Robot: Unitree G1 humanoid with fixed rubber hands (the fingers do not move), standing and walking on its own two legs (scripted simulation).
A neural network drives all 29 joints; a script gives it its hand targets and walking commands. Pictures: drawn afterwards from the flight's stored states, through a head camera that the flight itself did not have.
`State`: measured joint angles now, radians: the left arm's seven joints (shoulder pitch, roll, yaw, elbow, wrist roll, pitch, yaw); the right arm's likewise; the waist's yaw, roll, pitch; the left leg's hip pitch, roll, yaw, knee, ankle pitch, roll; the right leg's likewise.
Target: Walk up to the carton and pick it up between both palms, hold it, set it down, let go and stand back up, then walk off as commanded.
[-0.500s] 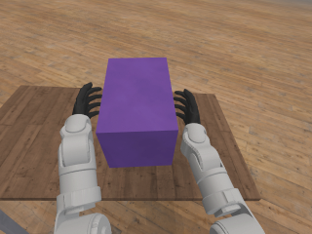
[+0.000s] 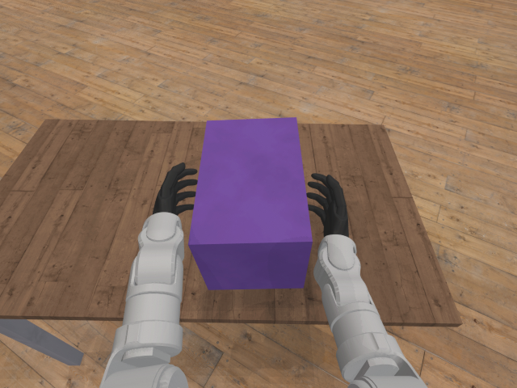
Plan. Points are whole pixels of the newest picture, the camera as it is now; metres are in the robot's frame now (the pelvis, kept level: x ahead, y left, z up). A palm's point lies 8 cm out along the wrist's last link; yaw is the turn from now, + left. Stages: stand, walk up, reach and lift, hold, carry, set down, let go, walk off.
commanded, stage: set down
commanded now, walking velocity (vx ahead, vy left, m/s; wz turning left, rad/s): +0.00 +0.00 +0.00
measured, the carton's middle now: (253, 201) +0.43 -0.02 +0.02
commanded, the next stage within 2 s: none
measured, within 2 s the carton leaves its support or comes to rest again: neither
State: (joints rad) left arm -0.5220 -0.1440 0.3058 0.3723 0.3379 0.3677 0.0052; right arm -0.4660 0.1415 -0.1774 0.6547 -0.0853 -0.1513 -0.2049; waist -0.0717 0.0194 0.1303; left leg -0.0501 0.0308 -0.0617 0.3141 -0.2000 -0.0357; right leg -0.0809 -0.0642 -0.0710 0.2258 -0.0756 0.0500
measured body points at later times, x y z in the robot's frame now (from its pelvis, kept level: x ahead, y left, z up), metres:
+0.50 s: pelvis +0.02 +0.02 +0.00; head +0.05 +0.06 +0.44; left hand +0.40 +0.15 +0.04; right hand +0.37 -0.12 +0.07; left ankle -0.01 +0.14 -0.75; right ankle +0.03 -0.15 -0.75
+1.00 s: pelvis +0.02 +0.03 +0.00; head +0.05 +0.05 +0.45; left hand +0.44 +0.10 +0.08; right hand +0.38 -0.16 +0.07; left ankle +0.00 +0.13 -0.75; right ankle +0.03 -0.15 -0.75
